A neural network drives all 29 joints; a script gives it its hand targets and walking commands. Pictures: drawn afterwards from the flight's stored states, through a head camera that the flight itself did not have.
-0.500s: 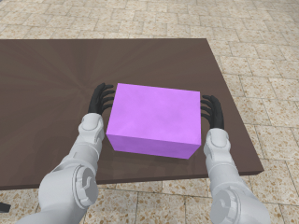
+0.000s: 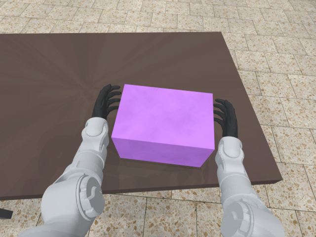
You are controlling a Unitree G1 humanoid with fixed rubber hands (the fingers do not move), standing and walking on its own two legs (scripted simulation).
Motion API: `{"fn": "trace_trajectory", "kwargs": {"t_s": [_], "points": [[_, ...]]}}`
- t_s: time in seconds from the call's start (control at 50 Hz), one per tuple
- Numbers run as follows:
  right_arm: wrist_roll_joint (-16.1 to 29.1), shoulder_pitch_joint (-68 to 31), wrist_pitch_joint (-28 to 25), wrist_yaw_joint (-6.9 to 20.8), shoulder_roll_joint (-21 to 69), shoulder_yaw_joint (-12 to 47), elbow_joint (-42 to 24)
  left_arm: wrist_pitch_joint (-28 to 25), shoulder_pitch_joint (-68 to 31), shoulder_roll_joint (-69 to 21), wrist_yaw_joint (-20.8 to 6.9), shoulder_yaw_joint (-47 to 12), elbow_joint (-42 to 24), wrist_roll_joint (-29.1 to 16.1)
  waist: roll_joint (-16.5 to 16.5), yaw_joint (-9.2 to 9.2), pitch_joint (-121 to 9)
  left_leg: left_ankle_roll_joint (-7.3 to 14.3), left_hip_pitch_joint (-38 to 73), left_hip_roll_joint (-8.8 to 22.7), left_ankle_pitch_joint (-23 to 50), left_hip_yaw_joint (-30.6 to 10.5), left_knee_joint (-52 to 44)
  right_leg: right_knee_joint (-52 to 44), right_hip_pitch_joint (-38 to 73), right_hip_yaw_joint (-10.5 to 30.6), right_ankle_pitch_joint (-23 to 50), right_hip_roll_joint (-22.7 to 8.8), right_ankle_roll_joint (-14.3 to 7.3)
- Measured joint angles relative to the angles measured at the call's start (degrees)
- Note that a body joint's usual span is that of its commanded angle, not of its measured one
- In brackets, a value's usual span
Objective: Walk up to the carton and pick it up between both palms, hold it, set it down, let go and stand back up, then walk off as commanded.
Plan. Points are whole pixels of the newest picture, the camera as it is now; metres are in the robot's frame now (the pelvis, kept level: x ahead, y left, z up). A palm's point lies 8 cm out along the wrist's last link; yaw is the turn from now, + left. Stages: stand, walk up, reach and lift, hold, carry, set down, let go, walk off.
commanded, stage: set down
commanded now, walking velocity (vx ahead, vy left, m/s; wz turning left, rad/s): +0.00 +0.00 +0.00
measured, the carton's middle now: (163, 127) +0.42 -0.04 -0.03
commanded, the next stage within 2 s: none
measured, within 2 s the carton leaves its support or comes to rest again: neither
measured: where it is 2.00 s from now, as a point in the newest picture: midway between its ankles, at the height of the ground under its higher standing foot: outside the picture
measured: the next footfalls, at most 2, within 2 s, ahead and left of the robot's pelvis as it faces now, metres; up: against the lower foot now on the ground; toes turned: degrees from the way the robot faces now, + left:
none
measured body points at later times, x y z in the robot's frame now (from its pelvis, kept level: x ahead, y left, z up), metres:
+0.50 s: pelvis +0.00 +0.00 +0.00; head +0.10 +0.01 +0.44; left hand +0.45 +0.13 +0.03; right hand +0.38 -0.21 +0.01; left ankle -0.02 +0.11 -0.74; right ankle -0.01 -0.13 -0.74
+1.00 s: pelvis -0.03 +0.02 -0.04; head +0.07 +0.03 +0.40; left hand +0.45 +0.17 +0.00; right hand +0.38 -0.23 -0.01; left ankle -0.02 +0.12 -0.74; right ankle -0.01 -0.13 -0.74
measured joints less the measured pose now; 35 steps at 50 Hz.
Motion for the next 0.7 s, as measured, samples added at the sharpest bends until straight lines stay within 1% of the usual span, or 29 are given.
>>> {"fn": "trace_trajectory", "kwargs": {"t_s": [0.16, 0.32, 0.4, 0.46, 0.5, 0.54, 0.6, 0.7], "points": [[-1.4, -0.6, -1.3, -0.4, 0.5, -0.8, -0.2, -0.3, -0.2, 0.0, -0.9, 1.8, -0.9, 1.1, 0.3, -0.21, 0.9, 0.0, 0.0, -0.1, 0.6, -0.1, -0.7, -0.1, -0.2, -0.2, 0.2, -0.2, -0.1], [-3.1, -1.7, -1.5, 0.1, 1.1, -2.7, -0.9, -0.2, -1.3, -0.4, -1.7, 4.3, -2.0, 3.6, -0.2, 0.03, 2.2, 0.0, -0.1, -0.2, 1.2, 0.0, -1.1, 0.0, -0.5, -0.2, 0.5, -0.2, -0.1], [-4.1, -1.9, -1.5, 0.3, 1.1, -3.6, -0.8, 0.0, -1.3, -0.7, -1.6, 4.5, -2.7, 4.1, -0.3, 0.15, 1.7, 0.0, -0.9, -0.2, 1.4, 0.0, -1.2, -0.3, -1.3, -0.3, 0.8, -0.2, -0.2], [-3.6, -2.4, -1.5, -0.2, 0.4, -2.9, 0.7, -0.1, -1.4, -0.3, -1.4, 3.7, -2.4, 3.9, -0.5, 0.22, 1.7, 0.0, -1.3, -0.1, 1.3, 0.2, -1.1, -0.3, -1.6, -0.2, 0.8, -0.1, -0.2], [-1.9, -2.5, -2.4, -0.7, -0.8, -1.1, 3.1, -0.7, -1.0, 0.4, -0.9, 1.9, -1.8, 2.4, -0.5, 0.15, 0.8, 0.0, -2.0, 0.0, 1.1, 0.3, -0.8, -0.2, -2.4, -0.1, 0.8, 0.0, -0.2], [0.8, -2.6, -3.2, -0.9, -2.5, 2.1, 6.1, -1.1, -0.6, 1.4, 0.1, -1.0, -0.4, 0.0, -0.2, 0.06, -0.7, -0.1, -3.5, 0.3, 0.6, 0.5, 0.1, 0.1, -3.7, 0.1, 0.7, 0.2, -0.2], [7.7, -3.6, -3.3, -1.9, -5.4, 8.8, 12.0, -1.2, -1.0, 3.4, 2.0, -6.0, 3.8, -4.8, 0.3, 0.09, -3.1, 0.0, -6.4, 0.9, -0.6, 0.9, 2.5, 1.3, -6.3, 0.6, 0.4, 0.6, -0.2], [19.8, -6.7, -3.1, -3.5, -8.6, 20.0, 19.8, -2.8, -3.6, 6.2, 3.9, -14.1, 13.4, -14.7, 0.8, -0.16, -6.5, 0.2, -12.5, 1.5, -2.6, 1.3, 7.3, 5.6, -12.6, 1.3, -1.0, 1.0, 0.0]]}}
